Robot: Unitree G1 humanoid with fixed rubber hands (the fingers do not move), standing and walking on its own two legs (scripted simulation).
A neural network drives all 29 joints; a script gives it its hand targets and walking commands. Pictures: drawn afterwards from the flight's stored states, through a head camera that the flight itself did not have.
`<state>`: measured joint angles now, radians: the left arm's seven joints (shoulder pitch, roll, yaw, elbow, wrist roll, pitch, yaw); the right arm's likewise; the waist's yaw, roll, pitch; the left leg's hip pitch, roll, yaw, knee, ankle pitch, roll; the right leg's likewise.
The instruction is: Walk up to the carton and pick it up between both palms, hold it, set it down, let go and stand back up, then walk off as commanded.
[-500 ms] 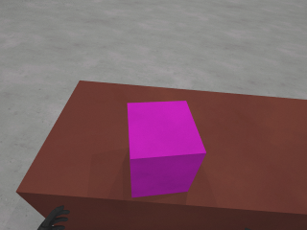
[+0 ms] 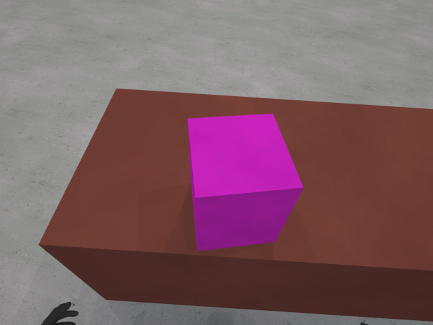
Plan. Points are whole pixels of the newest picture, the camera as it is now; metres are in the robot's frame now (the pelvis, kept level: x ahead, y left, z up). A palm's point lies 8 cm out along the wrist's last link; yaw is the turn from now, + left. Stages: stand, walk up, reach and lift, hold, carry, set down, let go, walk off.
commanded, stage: walk off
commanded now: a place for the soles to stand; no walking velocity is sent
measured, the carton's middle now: (234, 184) +0.44 -0.03 -0.05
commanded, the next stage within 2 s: stand in 1.48 s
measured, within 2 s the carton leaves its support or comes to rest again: neither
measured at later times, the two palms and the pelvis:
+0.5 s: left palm out of the picture -0.02 +0.28 -0.09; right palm out of the picture -0.01 -0.34 -0.13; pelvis -0.12 -0.03 -0.02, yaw -1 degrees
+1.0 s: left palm out of the picture -0.14 +0.29 -0.12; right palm out of the picture -0.11 -0.34 -0.09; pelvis -0.21 -0.02 -0.01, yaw -1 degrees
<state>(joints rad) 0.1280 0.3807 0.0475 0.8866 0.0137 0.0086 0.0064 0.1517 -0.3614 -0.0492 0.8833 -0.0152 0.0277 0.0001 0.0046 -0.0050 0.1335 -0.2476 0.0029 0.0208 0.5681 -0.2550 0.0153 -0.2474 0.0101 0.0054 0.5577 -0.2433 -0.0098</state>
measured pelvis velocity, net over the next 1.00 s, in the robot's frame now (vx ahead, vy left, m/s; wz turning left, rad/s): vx -0.21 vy -0.02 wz -0.02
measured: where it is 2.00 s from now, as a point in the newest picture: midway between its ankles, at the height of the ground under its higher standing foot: outside the picture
